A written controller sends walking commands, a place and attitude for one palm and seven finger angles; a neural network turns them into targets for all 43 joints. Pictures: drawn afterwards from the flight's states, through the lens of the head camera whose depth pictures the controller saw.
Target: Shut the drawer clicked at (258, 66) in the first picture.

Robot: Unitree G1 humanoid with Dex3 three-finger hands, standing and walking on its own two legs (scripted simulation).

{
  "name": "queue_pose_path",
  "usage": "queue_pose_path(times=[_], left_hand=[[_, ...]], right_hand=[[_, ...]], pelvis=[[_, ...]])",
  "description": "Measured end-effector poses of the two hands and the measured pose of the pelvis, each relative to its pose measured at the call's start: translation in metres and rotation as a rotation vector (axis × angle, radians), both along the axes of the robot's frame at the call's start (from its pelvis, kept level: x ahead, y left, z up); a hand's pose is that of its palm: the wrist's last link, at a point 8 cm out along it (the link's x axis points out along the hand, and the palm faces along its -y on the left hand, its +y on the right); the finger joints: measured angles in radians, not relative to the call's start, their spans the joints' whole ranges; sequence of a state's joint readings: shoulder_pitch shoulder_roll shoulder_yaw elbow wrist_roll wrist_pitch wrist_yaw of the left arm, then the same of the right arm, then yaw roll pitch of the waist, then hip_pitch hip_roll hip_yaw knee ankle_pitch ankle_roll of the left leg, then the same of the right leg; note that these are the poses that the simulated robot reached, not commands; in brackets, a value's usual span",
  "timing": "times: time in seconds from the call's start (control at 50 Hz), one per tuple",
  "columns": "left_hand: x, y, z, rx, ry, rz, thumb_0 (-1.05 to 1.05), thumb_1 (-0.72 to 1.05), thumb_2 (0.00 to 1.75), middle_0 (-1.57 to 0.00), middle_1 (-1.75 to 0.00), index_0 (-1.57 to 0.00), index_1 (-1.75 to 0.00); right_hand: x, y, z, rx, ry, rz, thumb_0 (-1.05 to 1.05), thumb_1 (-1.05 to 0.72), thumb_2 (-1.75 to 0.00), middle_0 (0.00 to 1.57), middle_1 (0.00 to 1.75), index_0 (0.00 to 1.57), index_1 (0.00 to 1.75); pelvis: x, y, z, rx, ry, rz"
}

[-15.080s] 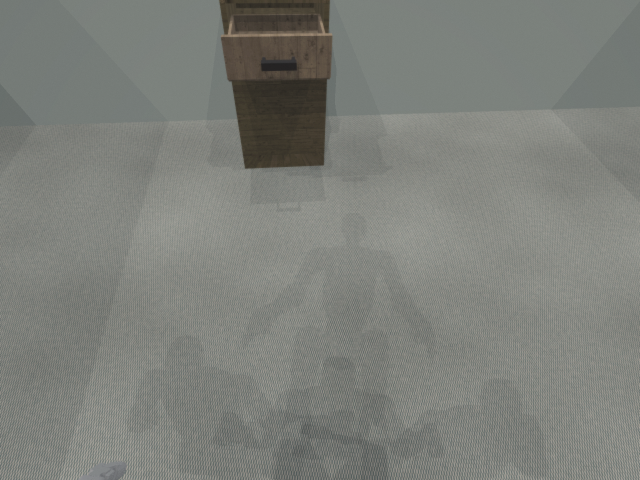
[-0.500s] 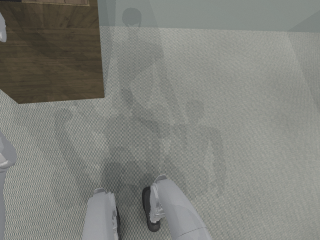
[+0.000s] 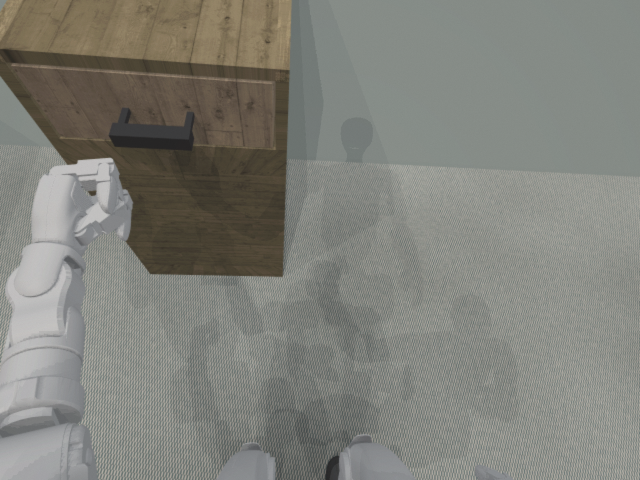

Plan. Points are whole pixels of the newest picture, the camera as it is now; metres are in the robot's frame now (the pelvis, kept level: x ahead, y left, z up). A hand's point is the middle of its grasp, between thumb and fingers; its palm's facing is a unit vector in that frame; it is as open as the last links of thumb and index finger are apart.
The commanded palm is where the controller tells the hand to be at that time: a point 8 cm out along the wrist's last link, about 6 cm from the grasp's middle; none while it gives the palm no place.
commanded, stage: draw the hand back to the body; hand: left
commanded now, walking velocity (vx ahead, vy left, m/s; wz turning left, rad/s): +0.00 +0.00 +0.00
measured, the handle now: (155, 126) +0.62 +0.24 -0.03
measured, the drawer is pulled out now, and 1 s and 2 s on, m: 0.00 0.00 0.00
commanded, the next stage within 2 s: step back with the hand held close in 1.02 s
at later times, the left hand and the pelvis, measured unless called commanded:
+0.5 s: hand (12, 301) +0.28 +0.24 +0.15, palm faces +0.33 -0.90 -0.28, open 3.3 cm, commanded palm +0.22 +0.28 +0.17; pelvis +0.01 +0.00 +0.06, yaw +2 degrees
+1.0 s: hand out of the picture +0.16 +0.23 +0.22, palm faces +0.45 -0.80 -0.39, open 3.2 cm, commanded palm +0.12 +0.27 +0.24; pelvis +0.00 -0.02 +0.07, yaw +2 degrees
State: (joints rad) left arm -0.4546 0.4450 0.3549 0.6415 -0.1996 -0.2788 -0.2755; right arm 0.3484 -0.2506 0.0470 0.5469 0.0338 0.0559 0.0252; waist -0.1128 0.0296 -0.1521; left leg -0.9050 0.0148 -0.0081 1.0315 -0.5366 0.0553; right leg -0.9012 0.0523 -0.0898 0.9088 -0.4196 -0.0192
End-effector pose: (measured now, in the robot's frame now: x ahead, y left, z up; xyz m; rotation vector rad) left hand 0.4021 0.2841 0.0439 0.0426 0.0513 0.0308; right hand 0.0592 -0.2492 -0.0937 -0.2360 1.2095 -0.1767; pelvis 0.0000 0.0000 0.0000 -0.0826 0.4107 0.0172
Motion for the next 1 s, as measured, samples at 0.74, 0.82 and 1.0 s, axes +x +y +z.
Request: queue_pose_path(times=[0.74,0.82,1.0], left_hand=[[-0.232,-0.007,0.166,0.333,-0.106,0.352,0.02,0.90,0.90,-1.40,-1.60,-1.40,-1.60],[-0.255,-0.010,0.184,0.382,-0.150,0.367,0.02,0.90,0.90,-1.41,-1.60,-1.40,-1.60],[-0.281,-0.017,0.197,0.423,-0.193,0.403,0.01,0.89,0.90,-1.41,-1.60,-1.40,-1.60]], right_hand=[[0.129,0.034,0.086,0.097,-0.523,0.194,0.01,-0.91,-0.90,0.21,0.30,0.20,0.30],[0.127,0.029,0.086,0.095,-0.533,0.196,0.01,-0.91,-0.90,0.21,0.30,0.20,0.30],[0.125,0.024,0.085,0.098,-0.563,0.199,0.01,-0.91,-0.90,0.20,0.30,0.20,0.30]], pelvis=[[0.008,-0.010,0.066,0.071,-0.445,0.023],[0.008,-0.013,0.067,0.072,-0.456,0.024],[0.001,-0.019,0.066,0.074,-0.472,0.030]])
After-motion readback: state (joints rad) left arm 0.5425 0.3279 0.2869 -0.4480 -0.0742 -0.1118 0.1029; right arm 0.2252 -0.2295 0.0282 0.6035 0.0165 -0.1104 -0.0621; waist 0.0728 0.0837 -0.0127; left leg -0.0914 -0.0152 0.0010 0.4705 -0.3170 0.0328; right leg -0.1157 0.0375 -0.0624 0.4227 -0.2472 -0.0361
